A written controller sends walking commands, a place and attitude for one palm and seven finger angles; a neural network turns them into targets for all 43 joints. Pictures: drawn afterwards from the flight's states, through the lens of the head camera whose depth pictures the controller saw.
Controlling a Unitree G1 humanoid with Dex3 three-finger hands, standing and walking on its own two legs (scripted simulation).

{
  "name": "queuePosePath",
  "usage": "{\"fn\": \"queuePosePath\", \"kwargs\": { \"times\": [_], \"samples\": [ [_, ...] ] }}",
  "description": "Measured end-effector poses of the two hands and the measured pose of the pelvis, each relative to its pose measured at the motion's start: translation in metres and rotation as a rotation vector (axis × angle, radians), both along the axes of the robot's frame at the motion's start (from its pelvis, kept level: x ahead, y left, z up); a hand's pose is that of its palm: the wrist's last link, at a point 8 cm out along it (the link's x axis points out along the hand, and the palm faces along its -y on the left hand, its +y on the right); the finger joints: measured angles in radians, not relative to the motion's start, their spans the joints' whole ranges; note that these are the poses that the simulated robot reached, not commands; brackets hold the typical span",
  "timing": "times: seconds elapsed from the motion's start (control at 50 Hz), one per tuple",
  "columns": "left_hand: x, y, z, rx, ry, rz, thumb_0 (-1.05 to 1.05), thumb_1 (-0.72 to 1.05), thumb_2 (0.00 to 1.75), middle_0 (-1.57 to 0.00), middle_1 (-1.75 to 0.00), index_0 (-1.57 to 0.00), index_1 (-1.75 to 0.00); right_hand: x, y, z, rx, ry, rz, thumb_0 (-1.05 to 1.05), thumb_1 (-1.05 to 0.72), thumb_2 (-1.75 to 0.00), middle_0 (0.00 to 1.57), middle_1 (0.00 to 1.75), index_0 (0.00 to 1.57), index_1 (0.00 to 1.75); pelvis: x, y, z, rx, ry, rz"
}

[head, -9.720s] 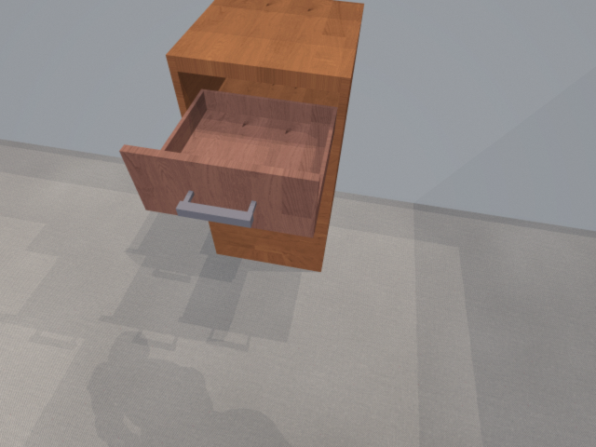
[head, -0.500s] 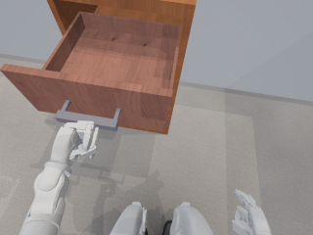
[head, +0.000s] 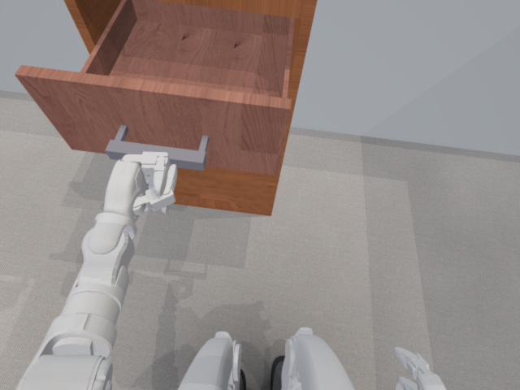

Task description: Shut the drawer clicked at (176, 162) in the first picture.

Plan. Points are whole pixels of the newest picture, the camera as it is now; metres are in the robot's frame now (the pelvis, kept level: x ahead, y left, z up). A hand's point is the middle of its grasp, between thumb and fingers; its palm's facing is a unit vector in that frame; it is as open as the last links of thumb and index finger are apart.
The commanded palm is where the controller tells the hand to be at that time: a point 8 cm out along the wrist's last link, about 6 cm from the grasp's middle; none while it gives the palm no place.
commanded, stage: push the drawer shut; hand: left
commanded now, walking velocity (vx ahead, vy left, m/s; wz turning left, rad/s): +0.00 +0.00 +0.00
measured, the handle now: (160, 145) +0.48 +0.17 +0.04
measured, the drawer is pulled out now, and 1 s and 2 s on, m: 0.21 0.10 0.00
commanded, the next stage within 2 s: none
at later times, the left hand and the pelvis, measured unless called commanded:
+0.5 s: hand (179, 156) +0.47 +0.14 +0.03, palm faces -0.10 -0.99 -0.05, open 2.8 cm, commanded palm +0.46 +0.18 +0.04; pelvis +0.01 +0.00 +0.00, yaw -1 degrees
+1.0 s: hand (184, 133) +0.51 +0.14 +0.03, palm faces -0.09 -0.99 -0.05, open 3.0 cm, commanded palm +0.53 +0.17 +0.04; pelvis +0.00 -0.01 -0.01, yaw -1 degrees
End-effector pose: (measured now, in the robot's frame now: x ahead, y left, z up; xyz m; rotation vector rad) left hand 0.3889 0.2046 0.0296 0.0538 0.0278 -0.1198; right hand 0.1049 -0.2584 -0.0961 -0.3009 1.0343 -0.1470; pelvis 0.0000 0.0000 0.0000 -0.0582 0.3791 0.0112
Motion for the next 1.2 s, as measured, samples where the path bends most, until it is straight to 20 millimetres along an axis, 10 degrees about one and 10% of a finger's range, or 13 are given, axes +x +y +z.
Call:
{"fn": "queuePosePath", "kwargs": {
  "times": [0.72,1.2],
  "samples": [
    [0.077,-0.008,0.002,-0.002,-0.008,0.021,-0.03,0.67,0.9,-1.4,-1.6,-1.4,-1.6,-0.042,-0.01,-0.005,-0.001,0.205,-0.093,0.01,-0.91,-0.9,0.2,0.3,0.21,0.3,0.011,-0.006,0.0,-0.006,0.049,-0.018],
    [0.138,-0.014,0.004,-0.005,-0.002,0.024,-0.01,0.65,0.9,-1.4,-1.6,-1.4,-1.6,-0.109,-0.014,-0.009,-0.048,0.328,-0.153,0.01,-0.9,-0.9,0.2,0.3,0.21,0.3,-0.003,-0.006,-0.018,-0.029,0.118,-0.027]
  ]
}}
